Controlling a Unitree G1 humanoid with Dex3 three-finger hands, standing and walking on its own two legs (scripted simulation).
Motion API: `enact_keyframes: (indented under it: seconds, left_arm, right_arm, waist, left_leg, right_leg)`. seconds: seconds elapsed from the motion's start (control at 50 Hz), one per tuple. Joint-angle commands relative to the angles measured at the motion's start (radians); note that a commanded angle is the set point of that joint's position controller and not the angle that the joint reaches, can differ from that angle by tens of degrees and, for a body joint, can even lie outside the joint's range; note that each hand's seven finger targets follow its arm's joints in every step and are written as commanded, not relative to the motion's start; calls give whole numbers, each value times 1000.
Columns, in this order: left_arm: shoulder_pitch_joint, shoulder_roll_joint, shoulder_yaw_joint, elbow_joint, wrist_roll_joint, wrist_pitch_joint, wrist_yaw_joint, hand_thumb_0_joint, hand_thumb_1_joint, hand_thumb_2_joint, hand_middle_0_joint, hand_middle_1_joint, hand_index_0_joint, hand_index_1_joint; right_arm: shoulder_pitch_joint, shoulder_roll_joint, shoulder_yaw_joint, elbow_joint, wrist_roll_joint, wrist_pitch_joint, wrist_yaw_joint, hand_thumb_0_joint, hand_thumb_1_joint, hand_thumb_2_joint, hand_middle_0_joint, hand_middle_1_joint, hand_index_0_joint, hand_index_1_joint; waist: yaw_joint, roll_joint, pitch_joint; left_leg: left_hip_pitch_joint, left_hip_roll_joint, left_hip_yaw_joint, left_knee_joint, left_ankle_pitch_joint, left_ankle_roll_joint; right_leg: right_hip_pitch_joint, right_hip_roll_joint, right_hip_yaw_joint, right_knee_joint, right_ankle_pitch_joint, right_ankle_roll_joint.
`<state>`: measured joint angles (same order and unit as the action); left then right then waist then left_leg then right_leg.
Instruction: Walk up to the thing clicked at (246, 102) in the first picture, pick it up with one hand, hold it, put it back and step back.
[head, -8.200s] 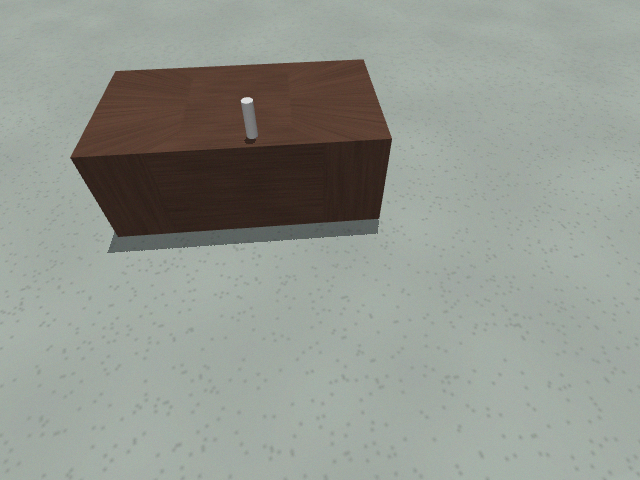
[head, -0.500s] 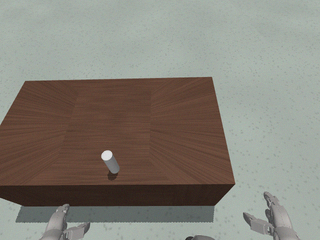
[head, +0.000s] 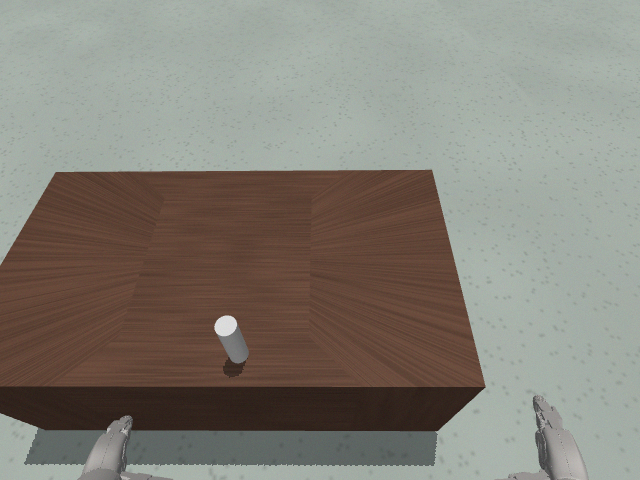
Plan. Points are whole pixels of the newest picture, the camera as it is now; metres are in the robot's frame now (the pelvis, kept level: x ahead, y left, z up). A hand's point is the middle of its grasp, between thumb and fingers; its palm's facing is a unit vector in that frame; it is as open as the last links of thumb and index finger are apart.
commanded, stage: go down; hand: left
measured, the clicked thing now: (232, 340) +0.40 +0.19 -0.27
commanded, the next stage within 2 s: none
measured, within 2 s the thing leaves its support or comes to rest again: neither
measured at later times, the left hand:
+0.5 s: hand (136, 465) +0.16 +0.25 -0.09, palm faces +0.12 -0.94 -0.31, open 17.1 cm
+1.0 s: hand (86, 395) +0.23 +0.31 -0.04, palm faces +0.20 -0.95 -0.24, open 17.4 cm
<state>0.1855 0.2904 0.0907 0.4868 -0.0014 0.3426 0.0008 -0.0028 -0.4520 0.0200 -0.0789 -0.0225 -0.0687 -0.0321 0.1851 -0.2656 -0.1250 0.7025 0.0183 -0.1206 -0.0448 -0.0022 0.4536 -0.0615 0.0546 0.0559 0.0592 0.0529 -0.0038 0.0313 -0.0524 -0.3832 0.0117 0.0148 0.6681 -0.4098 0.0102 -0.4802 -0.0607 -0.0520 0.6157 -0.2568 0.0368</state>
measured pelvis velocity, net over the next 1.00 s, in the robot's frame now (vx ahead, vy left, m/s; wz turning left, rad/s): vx -0.01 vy -0.01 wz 0.02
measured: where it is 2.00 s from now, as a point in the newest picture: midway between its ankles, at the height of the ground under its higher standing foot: outside the picture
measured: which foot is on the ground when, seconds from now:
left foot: down 0.00-1.00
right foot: down 0.00-1.00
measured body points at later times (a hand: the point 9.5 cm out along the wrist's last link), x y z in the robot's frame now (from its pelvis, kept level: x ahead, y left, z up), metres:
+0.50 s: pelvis +0.01 +0.00 +0.00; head +0.04 +0.00 +0.45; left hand +0.15 +0.30 -0.07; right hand +0.16 -0.27 -0.08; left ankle -0.05 +0.11 -0.72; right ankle +0.03 -0.15 -0.72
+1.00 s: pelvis -0.01 -0.01 -0.01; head +0.01 +0.00 +0.44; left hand +0.22 +0.36 -0.02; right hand +0.14 -0.25 -0.07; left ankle -0.05 +0.11 -0.72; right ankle +0.03 -0.15 -0.72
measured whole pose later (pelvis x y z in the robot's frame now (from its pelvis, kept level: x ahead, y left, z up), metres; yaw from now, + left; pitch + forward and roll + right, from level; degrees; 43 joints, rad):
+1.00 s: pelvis -0.01 -0.01 -0.01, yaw +1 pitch +7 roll -1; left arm -0.02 0.51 0.35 0.58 -0.08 0.23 -0.24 -0.01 -0.53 0.05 -0.07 -0.04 -0.06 -0.05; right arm 0.34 -0.23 -0.02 0.48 0.03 -0.19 -0.07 -0.01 0.51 -0.05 0.06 0.06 0.06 0.05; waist -0.02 0.01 -0.09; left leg -0.45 0.02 -0.01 0.76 -0.44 0.00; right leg -0.53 -0.05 -0.07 0.70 -0.28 0.02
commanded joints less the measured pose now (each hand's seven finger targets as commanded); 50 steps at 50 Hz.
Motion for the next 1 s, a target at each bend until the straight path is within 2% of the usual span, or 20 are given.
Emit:
enact_keyframes:
  seconds: [0.0,0.04,0.06,0.1,0.24,0.34,0.5,0.58,0.62,0.64,0.66,0.7,0.76,0.8,0.82,0.84,0.88,0.92,0.94,0.98]
  left_arm:
    - [-37,174,59,-168,7,7,-2,0,-515,0,-69,-28,-67,-29]
    - [-36,169,58,-185,7,16,-8,0,-498,0,-68,-23,-66,-23]
    - [-38,189,77,-202,8,18,-7,0,-467,5,-65,-16,-58,-20]
    - [-28,188,75,-214,11,24,-14,0,-485,12,-64,-25,-58,-27]
    - [-12,197,103,-263,10,21,-19,0,-470,25,-57,-19,-48,-26]
    - [11,215,135,-290,1,16,-26,0,-477,45,-56,-25,-44,-37]
    - [38,262,184,-302,-11,6,-62,0,-470,56,-53,-33,-40,-46]
    - [31,293,221,-336,-22,-10,-87,0,-473,58,-53,-32,-37,-47]
    - [48,289,221,-336,-26,-13,-103,0,-492,45,-56,-33,-43,-45]
    - [-26,311,224,-351,-25,-20,-108,0,-492,49,-57,-36,-44,-49]
    - [-71,325,237,-346,-31,-30,-115,0,-494,59,-57,-43,-43,-56]
    - [-157,356,257,-346,-35,-52,-119,0,-531,46,-60,-35,-47,-48]
    - [-236,420,304,-302,-48,-91,-141,0,-583,51,-64,-52,-54,-64]
    - [-274,460,333,-251,-55,-113,-166,0,-563,55,-60,-58,-55,-65]
    - [-309,458,327,-237,-59,-123,-176,0,-571,48,-62,-56,-57,-62]
    - [-304,468,339,-192,-64,-130,-191,0,-551,42,-57,-48,-55,-51]
    - [-327,468,331,-125,-74,-146,-223,0,-536,45,-54,-47,-54,-48]
    - [-366,496,349,-51,-81,-163,-246,0,-539,33,-54,-43,-57,-41]
    - [-385,512,357,-29,-87,-174,-258,0,-563,26,-58,-43,-62,-41]
    - [-408,518,360,5,-96,-197,-289,0,-565,23,-58,-45,-65,-39]
  right_arm:
    - [-14,-176,-60,-134,5,-46,-11,0,522,-44,50,50,51,50]
    - [-6,-168,-60,-143,9,-49,-6,0,526,-43,50,50,51,50]
    - [-8,-168,-58,-167,9,-49,-5,0,526,-44,50,50,51,50]
    - [-2,-181,-72,-185,10,-51,-2,0,532,-43,50,50,50,50]
    - [7,-164,-63,-237,5,-58,3,0,534,-45,50,50,50,50]
    - [32,-137,-42,-278,6,-59,-2,0,517,-51,50,50,50,50]
    - [71,-126,-20,-358,9,-62,-11,0,507,-55,50,50,50,50]
    - [100,-104,1,-401,11,-63,-14,0,509,-55,50,50,50,50]
    - [114,-87,27,-425,12,-65,-11,0,495,-58,50,50,50,50]
    - [115,-90,26,-432,14,-66,-16,0,482,-61,50,50,50,50]
    - [111,-71,54,-452,15,-70,-18,0,500,-57,50,50,50,50]
    - [95,-67,50,-452,15,-84,-28,0,508,-56,50,50,50,50]
    - [143,-89,32,-408,15,-101,-41,0,522,-52,50,50,50,50]
    - [140,-108,28,-432,18,-115,-46,0,531,-50,50,50,50,50]
    - [144,-101,33,-423,17,-118,-47,0,524,-51,50,50,50,50]
    - [152,-91,53,-395,15,-118,-46,0,530,-50,50,50,50,50]
    - [143,-106,45,-382,17,-123,-42,0,534,-49,50,50,50,50]
    - [112,-115,45,-371,16,-127,-39,0,536,-48,50,50,50,50]
    - [102,-135,22,-378,17,-129,-38,0,532,-49,50,50,50,50]
    - [89,-110,52,-371,17,-136,-32,0,535,-49,50,50,50,50]
  waist:
    - [-10,-3,-135]
    - [-12,16,-128]
    - [-7,3,-133]
    - [-14,8,-144]
    - [-8,17,-199]
    - [-1,-4,-190]
    - [-7,-3,-150]
    - [0,22,-161]
    - [-2,24,-156]
    - [-19,22,-145]
    - [-19,12,-135]
    - [-21,23,-120]
    - [-34,56,-123]
    - [-33,44,-156]
    - [-38,76,-170]
    - [-23,77,-175]
    - [-18,98,-176]
    - [-7,97,-182]
    - [-11,77,-204]
    - [6,80,-202]
  left_leg:
    - [-15,-1,-34,-108,391,-40]
    - [-15,1,-43,-110,379,-42]
    - [-25,-5,-39,-107,366,-38]
    - [-16,3,-44,-101,398,-45]
    - [-3,0,-36,-63,493,-48]
    - [-24,-18,-25,-60,390,-29]
    - [-48,-15,-26,-61,372,-29]
    - [-48,-17,-25,-55,347,-27]
    - [-54,-20,-22,-49,347,-24]
    - [-55,-23,-21,-51,307,-18]
    - [-67,-25,-22,-51,279,-13]
    - [-80,-29,-17,-57,180,-6]
    - [-87,-24,-19,-55,151,-7]
    - [-72,-18,-32,-54,183,-9]
    - [-60,-19,-27,-49,203,-11]
    - [-69,-15,-34,-46,238,-14]
    - [-74,-8,-41,-48,291,-23]
    - [-86,-5,-44,-50,298,-24]
    - [-80,-6,-43,-45,302,-21]
    - [-78,-6,-39,-50,300,-19]
  right_leg:
    - [171,52,-23,-28,203,-56]
    - [162,50,-23,-23,193,-56]
    - [166,48,-23,-27,188,-54]
    - [158,50,-22,-14,196,-56]
    - [189,45,-18,10,262,-58]
    - [202,36,-16,-9,224,-52]
    - [173,42,-22,-4,200,-51]
    - [172,38,-19,-5,181,-53]
    - [172,38,-17,1,187,-52]
    - [152,37,-13,-8,161,-49]
    - [149,33,-12,-13,141,-45]
    - [125,29,-5,-28,65,-40]
    - [105,33,-3,-16,45,-43]
    - [114,38,-7,-3,69,-44]
    - [122,35,-3,4,90,-46]
    - [127,37,-5,13,110,-50]
    - [124,42,-7,28,138,-57]
    - [127,45,-10,29,134,-60]
    - [137,44,-7,26,141,-59]
    - [143,44,-6,22,139,-57]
